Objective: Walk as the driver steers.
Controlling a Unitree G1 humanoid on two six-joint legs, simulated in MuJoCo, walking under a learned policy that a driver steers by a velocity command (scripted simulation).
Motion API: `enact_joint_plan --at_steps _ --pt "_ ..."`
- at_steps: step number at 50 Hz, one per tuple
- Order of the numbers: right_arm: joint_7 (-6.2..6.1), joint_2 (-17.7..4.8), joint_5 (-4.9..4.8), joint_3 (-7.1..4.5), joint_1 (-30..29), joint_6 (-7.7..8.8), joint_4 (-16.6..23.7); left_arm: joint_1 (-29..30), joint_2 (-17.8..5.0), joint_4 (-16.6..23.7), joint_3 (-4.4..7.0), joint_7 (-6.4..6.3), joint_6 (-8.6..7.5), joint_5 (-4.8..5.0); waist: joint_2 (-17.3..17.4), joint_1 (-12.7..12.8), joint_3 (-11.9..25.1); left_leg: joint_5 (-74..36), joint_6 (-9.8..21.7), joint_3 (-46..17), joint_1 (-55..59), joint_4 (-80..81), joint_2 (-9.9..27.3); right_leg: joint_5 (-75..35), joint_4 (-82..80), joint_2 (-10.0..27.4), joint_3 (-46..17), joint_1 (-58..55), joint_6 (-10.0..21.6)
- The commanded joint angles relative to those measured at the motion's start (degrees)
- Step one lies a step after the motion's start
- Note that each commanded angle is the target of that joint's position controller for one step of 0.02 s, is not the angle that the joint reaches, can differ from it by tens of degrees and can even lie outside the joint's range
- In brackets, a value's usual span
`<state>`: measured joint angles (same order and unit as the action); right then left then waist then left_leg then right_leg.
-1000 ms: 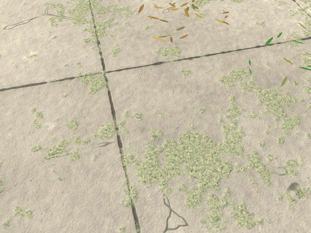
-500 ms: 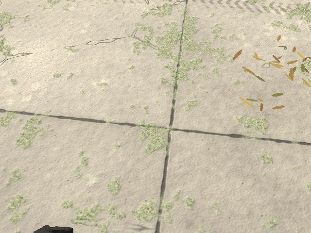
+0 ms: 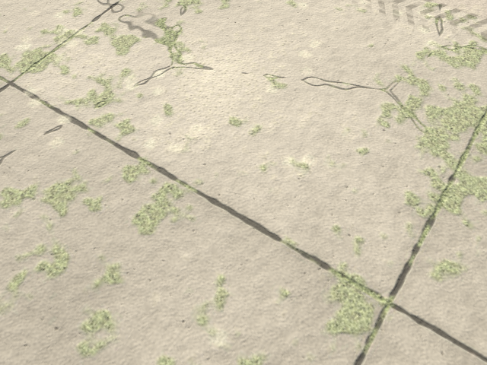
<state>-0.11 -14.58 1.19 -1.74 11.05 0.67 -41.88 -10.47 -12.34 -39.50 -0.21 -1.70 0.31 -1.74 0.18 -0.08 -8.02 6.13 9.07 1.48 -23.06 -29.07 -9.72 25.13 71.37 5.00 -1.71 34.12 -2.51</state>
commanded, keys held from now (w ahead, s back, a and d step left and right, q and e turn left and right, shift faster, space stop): shift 0.84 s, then w+shift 0.16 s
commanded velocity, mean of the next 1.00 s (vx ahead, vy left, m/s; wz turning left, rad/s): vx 0.09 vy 0.00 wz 0.08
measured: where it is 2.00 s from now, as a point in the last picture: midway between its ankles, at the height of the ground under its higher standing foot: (262, 346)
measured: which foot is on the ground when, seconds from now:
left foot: down 0.00-0.90, up 0.92-1.00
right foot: up 0.00-0.22, down 0.24-1.00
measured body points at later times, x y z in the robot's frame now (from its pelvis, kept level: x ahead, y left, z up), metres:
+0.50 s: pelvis +0.06 -0.08 +0.02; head +0.06 -0.08 +0.47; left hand +0.17 +0.17 -0.09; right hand +0.16 -0.32 -0.11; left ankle +0.08 +0.04 -0.72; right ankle +0.07 -0.17 -0.72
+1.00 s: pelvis +0.09 -0.08 +0.03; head +0.08 -0.07 +0.48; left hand +0.09 +0.19 -0.12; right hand +0.15 -0.33 -0.11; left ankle +0.07 +0.04 -0.69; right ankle +0.07 -0.17 -0.72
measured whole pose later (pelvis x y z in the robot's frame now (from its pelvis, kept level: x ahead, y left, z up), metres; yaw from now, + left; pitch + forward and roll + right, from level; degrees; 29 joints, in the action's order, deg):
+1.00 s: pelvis +0.09 -0.08 +0.03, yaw +3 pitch +0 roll +0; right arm 0.7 -12.6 1.6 -2.0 14.3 -0.2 -58.2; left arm -19.3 -14.0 -54.8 2.8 -0.6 -0.2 -1.0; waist -1.4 0.8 1.5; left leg 20.2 2.4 0.6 -18.8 -41.6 -0.7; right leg 14.7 19.5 -1.8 1.3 7.5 4.7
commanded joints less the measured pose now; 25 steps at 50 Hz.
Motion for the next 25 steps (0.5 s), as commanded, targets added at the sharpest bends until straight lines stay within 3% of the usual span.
enact_joint_plan --at_steps 1,4,8,11,12,13,14,15,16,18,20,21,23,25 --pt "0.17 -7.33 0.62 -2.19 2.02 1.65 2.23 -10.95 -5.95 0.14 2.10 -0.30 0.99 0.49 -1.74 2.50 17.18 -44.02 7.73 -13.65 6.45 8.18 18.49 -4.83 -8.20 -0.02 0.45 -9.92 1.15" --pt "0.62 -5.92 0.45 -1.88 1.67 1.13 1.35 -7.82 -4.72 0.66 1.76 -0.12 1.18 0.90 2.44 1.41 16.86 -33.42 4.81 -11.40 5.98 9.21 16.06 -9.90 -17.92 -1.26 1.24 -12.94 1.75" --pt "1.10 -5.73 0.91 -1.93 3.39 -0.23 0.25 -4.35 -5.46 1.34 2.03 -0.23 1.84 1.04 5.60 -0.89 13.66 -14.13 4.17 -15.09 5.75 9.85 17.19 -6.83 -27.05 -3.21 1.83 -15.57 2.12" --pt "0.37 -4.89 0.17 -1.47 2.79 -1.22 -0.03 -6.54 -4.11 0.55 1.73 -0.47 1.12 0.46 4.43 0.97 10.63 -2.07 0.56 -17.55 2.10 6.49 16.10 -10.26 -44.84 -4.32 2.36 -23.94 4.03" --pt "0.01 -2.54 -0.03 -0.77 4.14 -1.11 0.16 -6.53 -5.96 0.90 1.86 -0.74 0.31 -0.54 -0.05 0.11 10.03 3.83 -2.60 -17.06 0.07 3.51 13.62 -11.52 -51.27 1.88 -4.89 -26.30 5.09" --pt "-0.08 0.35 -0.67 -0.16 8.04 -0.88 0.56 -3.40 -10.85 2.37 2.56 -0.84 -0.13 -0.74 -9.84 -3.64 10.27 13.93 -5.38 -10.04 -2.31 -1.78 6.31 -21.45 -54.45 12.48 -16.08 -26.84 8.82" --pt "-0.19 -2.19 -0.11 -0.67 5.93 -1.37 -0.33 -2.45 -9.54 1.60 2.55 -0.48 -0.11 0.05 -11.15 -1.76 9.22 18.54 -6.58 -6.03 4.13 -4.25 4.78 -23.91 -55.98 15.29 -18.05 -17.43 13.53" --pt "0.04 -3.03 0.04 -1.02 5.59 -1.71 -0.73 -0.20 -7.50 1.77 1.83 -0.17 -0.43 0.36 -8.92 -2.95 7.93 16.25 -7.02 -5.98 8.89 -4.60 6.02 -22.53 -56.15 12.44 -15.10 -14.22 13.31" --pt "0.26 -2.61 -0.02 -1.00 5.05 -1.88 -1.21 1.42 -6.86 1.57 1.54 -0.05 -0.58 0.60 -8.26 -3.56 7.74 11.95 -7.13 -5.77 11.39 -1.35 6.33 -19.68 -55.19 8.91 -11.49 -13.54 10.95" --pt "0.61 -2.79 0.27 -0.81 3.67 -1.92 -1.42 0.65 -7.50 0.85 1.73 -0.21 -0.66 0.84 -8.94 -2.89 7.94 3.43 -7.40 -7.15 13.56 3.69 7.64 -17.22 -53.42 4.59 -7.55 -15.86 7.55" --pt "0.23 -3.82 0.22 -0.70 2.47 -1.29 -1.97 -3.00 -7.06 0.35 1.81 0.17 -0.68 1.30 -5.41 -0.41 9.13 0.54 -7.51 -10.03 14.71 5.66 10.28 -13.09 -53.32 2.77 -7.51 -16.71 6.06" --pt "0.14 -3.78 -0.31 -0.85 3.55 -1.16 -3.01 -3.13 -7.38 -0.03 1.98 0.33 -0.48 1.37 -3.43 -0.68 8.06 1.83 -7.41 -10.04 12.07 5.67 10.34 -9.73 -53.91 1.88 -6.45 -18.45 5.90" --pt "-0.11 -3.07 -0.39 -0.65 3.21 -1.02 -4.22 -2.38 -7.01 -0.41 2.06 0.30 -0.25 1.08 -1.97 -0.53 6.47 2.18 -7.45 -10.17 10.37 6.63 10.54 -9.81 -53.56 1.69 -6.10 -19.53 6.10" --pt "-0.50 -3.05 -0.39 -0.65 2.83 -0.85 -5.04 -2.42 -7.27 -1.01 2.23 0.30 -0.35 0.94 -1.20 -0.49 7.23 1.05 -7.48 -10.38 10.58 7.27 10.76 -12.82 -52.83 1.55 -5.65 -21.06 6.44"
